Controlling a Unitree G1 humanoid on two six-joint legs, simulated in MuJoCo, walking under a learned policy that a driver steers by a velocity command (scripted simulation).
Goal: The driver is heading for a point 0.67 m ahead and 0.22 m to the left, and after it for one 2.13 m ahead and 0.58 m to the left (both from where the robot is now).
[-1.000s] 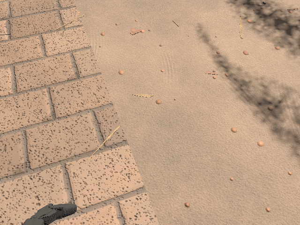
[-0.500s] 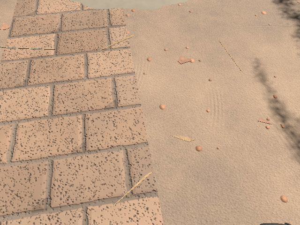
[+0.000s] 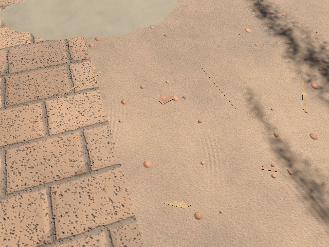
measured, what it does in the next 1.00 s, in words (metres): walks ahead, turning left: right foot, then left foot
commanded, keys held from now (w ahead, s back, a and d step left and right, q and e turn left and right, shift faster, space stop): w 0.20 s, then w+q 0.02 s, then q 0.78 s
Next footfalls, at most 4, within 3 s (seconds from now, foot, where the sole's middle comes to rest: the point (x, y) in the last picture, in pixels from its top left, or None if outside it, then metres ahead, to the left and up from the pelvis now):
0.12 right None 0.25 -0.14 -0.78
0.60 left None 0.43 0.07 -0.78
1.02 right None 0.47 -0.15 -0.78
1.46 left None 0.31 0.07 -0.78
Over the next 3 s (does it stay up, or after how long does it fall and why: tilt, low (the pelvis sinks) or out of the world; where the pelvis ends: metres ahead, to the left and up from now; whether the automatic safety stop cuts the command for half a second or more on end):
stays up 0.63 0.16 0.00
